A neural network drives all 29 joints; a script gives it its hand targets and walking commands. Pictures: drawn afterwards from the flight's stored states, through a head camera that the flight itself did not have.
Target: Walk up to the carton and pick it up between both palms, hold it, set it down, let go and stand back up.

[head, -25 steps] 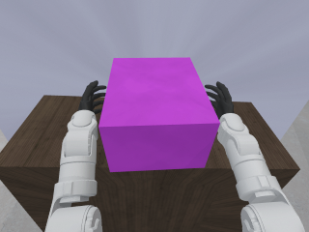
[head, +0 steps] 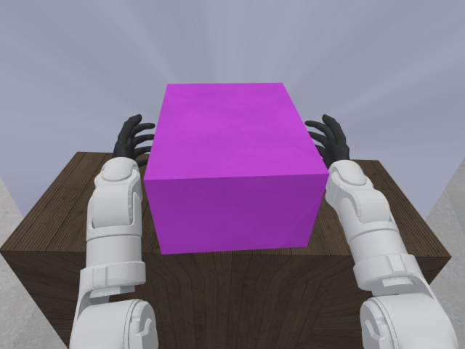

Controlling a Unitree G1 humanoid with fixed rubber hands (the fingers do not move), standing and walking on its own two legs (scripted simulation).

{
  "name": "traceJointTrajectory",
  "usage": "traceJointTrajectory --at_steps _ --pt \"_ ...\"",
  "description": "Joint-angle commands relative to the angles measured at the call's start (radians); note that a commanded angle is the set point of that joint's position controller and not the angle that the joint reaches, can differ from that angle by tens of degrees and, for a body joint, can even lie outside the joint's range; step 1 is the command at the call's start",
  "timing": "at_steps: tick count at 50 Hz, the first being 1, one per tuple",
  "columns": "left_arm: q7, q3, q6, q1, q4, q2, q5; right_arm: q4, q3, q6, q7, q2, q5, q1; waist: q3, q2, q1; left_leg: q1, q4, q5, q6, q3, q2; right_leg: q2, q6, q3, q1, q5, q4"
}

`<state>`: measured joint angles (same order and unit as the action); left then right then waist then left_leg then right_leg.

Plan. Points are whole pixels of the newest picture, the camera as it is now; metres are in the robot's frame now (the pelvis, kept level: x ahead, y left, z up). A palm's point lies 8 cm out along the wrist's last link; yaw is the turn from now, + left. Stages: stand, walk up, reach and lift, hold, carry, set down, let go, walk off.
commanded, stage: hold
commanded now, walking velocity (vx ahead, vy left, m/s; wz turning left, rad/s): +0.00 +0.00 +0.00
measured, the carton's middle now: (230, 157) +0.44 +0.01 +0.17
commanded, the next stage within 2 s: none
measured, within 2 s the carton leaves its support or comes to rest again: neither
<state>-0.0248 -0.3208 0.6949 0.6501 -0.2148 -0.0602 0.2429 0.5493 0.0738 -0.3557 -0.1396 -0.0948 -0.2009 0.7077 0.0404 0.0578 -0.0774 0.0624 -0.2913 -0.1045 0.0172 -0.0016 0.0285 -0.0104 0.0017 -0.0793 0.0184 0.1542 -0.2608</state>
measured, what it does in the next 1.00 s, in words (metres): stands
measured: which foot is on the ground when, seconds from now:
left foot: down 0.00-1.00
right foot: down 0.00-1.00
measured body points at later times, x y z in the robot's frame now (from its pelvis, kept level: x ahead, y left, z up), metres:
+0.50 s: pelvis +0.01 +0.00 +0.00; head -0.04 +0.05 +0.44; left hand +0.40 +0.18 +0.20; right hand +0.39 -0.16 +0.22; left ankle +0.04 +0.13 -0.75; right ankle +0.00 -0.12 -0.75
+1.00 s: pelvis +0.00 +0.00 +0.00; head -0.06 +0.02 +0.44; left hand +0.38 +0.18 +0.23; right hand +0.37 -0.17 +0.23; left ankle +0.04 +0.13 -0.75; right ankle +0.00 -0.12 -0.75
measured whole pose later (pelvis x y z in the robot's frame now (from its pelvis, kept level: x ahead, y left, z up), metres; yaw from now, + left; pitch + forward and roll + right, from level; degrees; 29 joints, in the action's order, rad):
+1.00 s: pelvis +0.00 +0.00 +0.00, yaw +0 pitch -7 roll -1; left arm -0.05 -0.33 0.73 0.67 -0.17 -0.05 0.26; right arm 0.49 0.07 -0.42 -0.16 -0.11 -0.22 0.72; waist 0.04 0.05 -0.08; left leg 0.07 -0.29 -0.11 0.02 -0.01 0.03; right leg 0.00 0.01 -0.07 0.02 0.15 -0.26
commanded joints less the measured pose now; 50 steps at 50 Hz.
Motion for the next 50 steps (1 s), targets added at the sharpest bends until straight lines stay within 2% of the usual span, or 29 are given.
traceJointTrajectory --at_steps 1,4,5,8,11,12,13,14,19,20,22,23,25,27,28,29,30,31,34,35,36,39,41,43,44,45,47,49,50 --pt "-0.175 0.418 -0.054 0.722 0.082 0.554 -0.148 -0.214 -0.3 0.04 0.11 0.559 -0.043 0.801 0.3 -0.052 -0.002 -0.088 0.055 -0.017 -0.024 0.036 -0.066 0.055 -0.034 0.011 -0.024 0.046 0.055" --pt "-0.176 0.403 -0.059 0.728 0.009 0.551 -0.141 -0.166 -0.269 0.049 0.112 0.563 -0.027 0.826 0.266 -0.05 -0.011 -0.083 0.056 -0.036 -0.026 0.04 -0.069 0.05 -0.043 0.009 -0.039 0.059 0.063" --pt "-0.173 0.42 -0.063 0.738 0.033 0.567 -0.149 -0.184 -0.263 0.06 0.114 0.552 -0.03 0.847 0.308 -0.082 -0.014 -0.096 0.049 -0.01 -0.015 0.035 -0.066 0.052 -0.035 0.005 -0.045 0.037 0.05" --pt "-0.163 0.451 -0.076 0.77 0.055 0.587 -0.174 -0.215 -0.287 0.076 0.115 0.563 -0.041 0.886 0.371 -0.102 -0.023 -0.127 0.027 0.025 -0.004 0.027 -0.064 0.055 -0.031 0.0 -0.042 0.006 0.046" --pt "-0.154 0.442 -0.077 0.7 0.053 0.58 -0.172 -0.238 -0.321 0.071 0.104 0.563 -0.07 0.844 0.394 -0.086 -0.024 -0.162 -0.009 0.147 -0.001 0.021 -0.07 0.055 -0.038 0.009 -0.004 -0.114 0.043" --pt "-0.153 0.442 -0.072 0.679 0.059 0.573 -0.162 -0.226 -0.323 0.067 0.098 0.54 -0.078 0.82 0.382 -0.105 -0.025 -0.174 -0.008 0.166 0.008 0.015 -0.07 0.058 -0.039 0.003 -0.009 -0.118 0.039" --pt "-0.153 0.463 -0.071 0.683 0.107 0.568 -0.165 -0.231 -0.337 0.062 0.094 0.541 -0.089 0.801 0.388 -0.104 -0.029 -0.181 -0.013 0.184 0.011 0.019 -0.07 0.058 -0.042 0.011 0.003 -0.133 0.038" --pt "-0.156 0.454 -0.068 0.677 0.108 0.556 -0.155 -0.201 -0.333 0.054 0.094 0.531 -0.094 0.776 0.359 -0.121 -0.031 -0.175 -0.01 0.18 0.017 0.02 -0.071 0.058 -0.036 0.007 0.002 -0.119 0.041" --pt "-0.166 0.433 -0.054 0.684 0.127 0.543 -0.134 -0.162 -0.305 0.04 0.116 0.519 -0.082 0.758 0.305 -0.121 -0.026 -0.137 0.029 0.113 0.013 0.019 -0.061 0.058 -0.031 0.002 -0.027 -0.038 0.049" --pt "-0.164 0.457 -0.054 0.677 0.155 0.561 -0.149 -0.213 -0.325 0.05 0.119 0.53 -0.093 0.769 0.356 -0.116 -0.021 -0.154 0.018 0.149 0.018 0.012 -0.057 0.064 -0.027 0.001 -0.012 -0.082 0.043" --pt "-0.15 0.509 -0.058 0.699 0.223 0.583 -0.187 -0.281 -0.353 0.057 0.118 0.524 -0.123 0.784 0.414 -0.15 -0.031 -0.208 -0.019 0.262 0.042 0.0 -0.053 0.074 -0.017 -0.004 -0.014 -0.141 0.035" --pt "-0.14 0.54 -0.065 0.698 0.28 0.588 -0.203 -0.33 -0.39 0.061 0.116 0.541 -0.146 0.785 0.465 -0.143 -0.029 -0.237 -0.052 0.349 0.047 0.001 -0.062 0.077 -0.023 -0.003 -0.004 -0.206 0.022" --pt "-0.131 0.558 -0.057 0.614 0.302 0.587 -0.214 -0.443 -0.453 0.06 0.095 0.534 -0.189 0.77 0.505 -0.136 -0.03 -0.291 -0.1 0.488 0.052 -0.003 -0.075 0.078 -0.031 0.006 0.029 -0.369 0.008" --pt "-0.128 0.575 -0.053 0.591 0.336 0.583 -0.214 -0.46 -0.456 0.044 0.076 0.521 -0.2 0.721 0.462 -0.155 -0.038 -0.282 -0.105 0.493 0.063 -0.006 -0.076 0.075 -0.033 0.016 0.033 -0.395 0.009" --pt "-0.133 0.565 -0.046 0.563 0.333 0.572 -0.208 -0.455 -0.458 0.031 0.069 0.511 -0.199 0.694 0.422 -0.132 -0.045 -0.272 -0.094 0.465 0.06 -0.005 -0.077 0.077 -0.037 0.01 0.034 -0.379 0.014" --pt "-0.139 0.532 -0.03 0.532 0.307 0.55 -0.179 -0.422 -0.44 0.014 0.065 0.501 -0.187 0.656 0.364 -0.144 -0.028 -0.237 -0.075 0.419 0.054 0.001 -0.08 0.072 -0.039 0.016 0.036 -0.344 0.024" --pt "-0.149 0.515 -0.02 0.527 0.308 0.537 -0.166 -0.387 -0.43 0.001 0.068 0.499 -0.171 0.626 0.335 -0.117 -0.031 -0.211 -0.053 0.356 0.047 0.004 -0.077 0.071 -0.04 0.012 0.022 -0.292 0.031" --pt "-0.158 0.484 -0.007 0.512 0.262 0.526 -0.143 -0.377 -0.414 -0.007 0.07 0.481 -0.163 0.649 0.278 -0.108 -0.021 -0.181 -0.031 0.311 0.032 0.006 -0.077 0.061 -0.038 0.017 0.012 -0.26 0.04" --pt "-0.182 0.449 0.004 0.524 0.252 0.515 -0.126 -0.365 -0.405 -0.019 0.081 0.488 -0.139 0.661 0.274 -0.066 -0.006 -0.142 0.013 0.192 0.015 0.019 -0.072 0.064 -0.036 0.015 0.011 -0.151 0.051" --pt "-0.183 0.463 0.0 0.553 0.252 0.52 -0.136 -0.376 -0.396 -0.013 0.086 0.49 -0.132 0.687 0.297 -0.076 -0.013 -0.13 0.01 0.194 0.014 0.022 -0.072 0.057 -0.032 0.015 0.019 -0.15 0.044" --pt "-0.183 0.472 -0.008 0.575 0.269 0.541 -0.161 -0.419 -0.409 -0.005 0.088 0.518 -0.138 0.724 0.339 -0.051 -0.009 -0.139 0.005 0.192 0.012 0.018 -0.071 0.064 -0.033 0.015 0.017 -0.159 0.039" --pt "-0.161 0.552 -0.033 0.645 0.348 0.574 -0.213 -0.488 -0.438 0.006 0.082 0.553 -0.161 0.746 0.454 -0.1 -0.029 -0.214 -0.045 0.308 0.031 0.011 -0.076 0.07 -0.031 0.014 0.017 -0.254 0.024" --pt "-0.149 0.574 -0.047 0.669 0.367 0.581 -0.235 -0.519 -0.454 0.009 0.077 0.563 -0.174 0.772 0.489 -0.103 -0.035 -0.227 -0.058 0.313 0.031 -0.001 -0.076 0.071 -0.031 0.019 0.009 -0.274 0.015" --pt "-0.149 0.541 -0.042 0.661 0.309 0.553 -0.215 -0.47 -0.442 -0.005 0.076 0.558 -0.152 0.766 0.426 -0.07 -0.03 -0.202 -0.046 0.255 0.021 0.008 -0.075 0.066 -0.04 0.016 -0.011 -0.224 0.027" --pt "-0.155 0.507 -0.032 0.623 0.241 0.54 -0.192 -0.426 -0.422 -0.014 0.073 0.549 -0.13 0.741 0.367 -0.055 -0.017 -0.166 -0.017 0.189 0.006 0.012 -0.074 0.062 -0.04 0.017 -0.001 -0.183 0.041" --pt "-0.163 0.479 -0.025 0.611 0.202 0.537 -0.17 -0.364 -0.401 -0.023 0.076 0.533 -0.112 0.723 0.329 -0.043 -0.021 -0.143 0.007 0.127 -0.001 0.014 -0.07 0.06 -0.042 0.015 -0.013 -0.127 0.043" --pt "-0.186 0.4 -0.003 0.59 0.094 0.501 -0.111 -0.257 -0.346 -0.039 0.087 0.507 -0.074 0.699 0.222 -0.031 -0.003 -0.086 0.049 0.019 -0.022 0.023 -0.066 0.05 -0.041 0.02 -0.019 -0.001 0.065" --pt "-0.204 0.358 0.002 0.633 0.064 0.492 -0.092 -0.204 -0.309 -0.032 0.099 0.505 -0.057 0.743 0.203 -0.047 0.017 -0.05 0.077 -0.06 -0.037 0.035 -0.069 0.043 -0.035 0.025 -0.021 0.092 0.07" --pt "-0.207 0.366 0.003 0.627 0.066 0.499 -0.086 -0.238 -0.314 -0.017 0.101 0.509 -0.056 0.769 0.262 -0.047 0.017 -0.063 0.064 -0.025 -0.033 0.042 -0.068 0.045 -0.037 0.015 -0.005 0.061 0.058"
